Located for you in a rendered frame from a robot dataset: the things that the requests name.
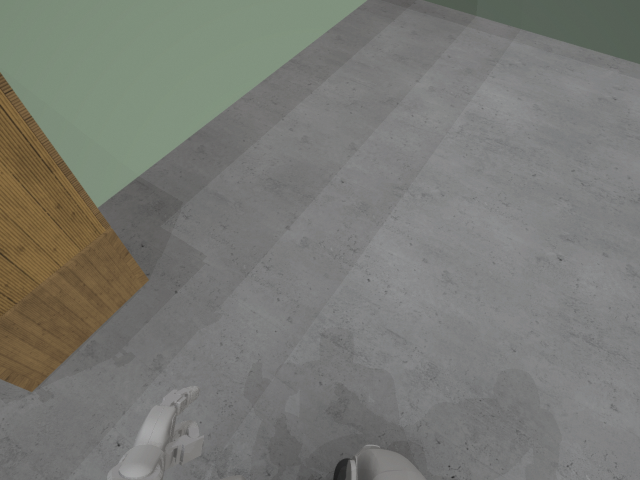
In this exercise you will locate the right robot thigh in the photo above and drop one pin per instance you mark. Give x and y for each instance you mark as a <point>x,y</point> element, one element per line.
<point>380,464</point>

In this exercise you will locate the robot left hand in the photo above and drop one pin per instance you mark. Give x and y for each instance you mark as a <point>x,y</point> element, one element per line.
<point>181,443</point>

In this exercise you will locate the cupboard door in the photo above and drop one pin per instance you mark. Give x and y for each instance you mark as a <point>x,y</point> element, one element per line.
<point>44,222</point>

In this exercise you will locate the robot left forearm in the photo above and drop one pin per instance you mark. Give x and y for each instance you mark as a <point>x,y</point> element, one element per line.
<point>143,462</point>

